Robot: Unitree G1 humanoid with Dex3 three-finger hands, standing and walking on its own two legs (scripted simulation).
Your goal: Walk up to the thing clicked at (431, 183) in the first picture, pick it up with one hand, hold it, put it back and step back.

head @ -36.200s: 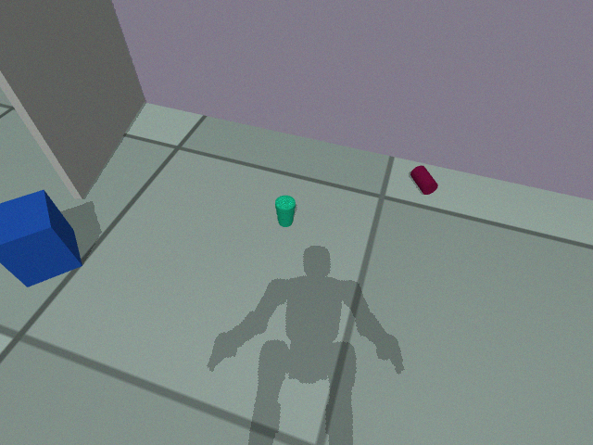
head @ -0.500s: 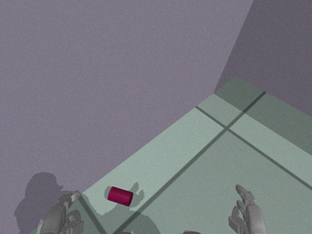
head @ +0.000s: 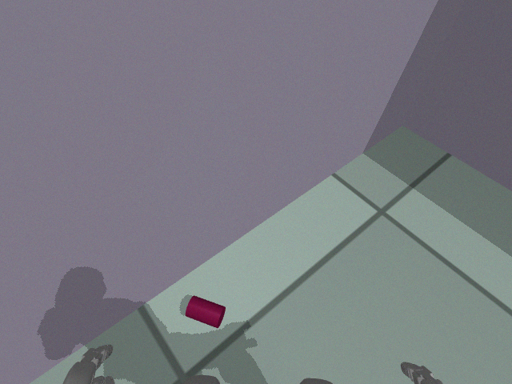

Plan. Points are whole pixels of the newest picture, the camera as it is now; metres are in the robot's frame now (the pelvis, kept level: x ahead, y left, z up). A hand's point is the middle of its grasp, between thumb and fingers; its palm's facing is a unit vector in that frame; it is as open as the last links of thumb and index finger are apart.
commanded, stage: stand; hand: left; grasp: from above
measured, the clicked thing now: (205, 311) +0.44 +0.19 -0.70
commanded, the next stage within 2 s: none
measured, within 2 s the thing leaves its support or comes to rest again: neither
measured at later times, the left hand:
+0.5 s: hand out of the picture +0.04 +0.24 -0.13, palm faces +0.06 -0.94 -0.33, open 7.4 cm
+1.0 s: hand out of the picture +0.04 +0.24 -0.12, palm faces +0.03 -0.94 -0.33, open 7.4 cm
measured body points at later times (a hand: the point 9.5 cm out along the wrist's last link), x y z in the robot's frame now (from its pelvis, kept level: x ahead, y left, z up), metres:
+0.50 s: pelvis +0.00 +0.00 +0.03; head +0.00 -0.01 +0.48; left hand +0.04 +0.29 -0.10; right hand +0.08 -0.27 -0.11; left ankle +0.01 +0.12 -0.71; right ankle +0.02 -0.14 -0.71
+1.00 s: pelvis +0.00 -0.01 +0.04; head +0.00 -0.01 +0.49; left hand +0.04 +0.29 -0.10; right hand +0.06 -0.29 -0.11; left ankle +0.01 +0.12 -0.71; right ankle +0.02 -0.14 -0.71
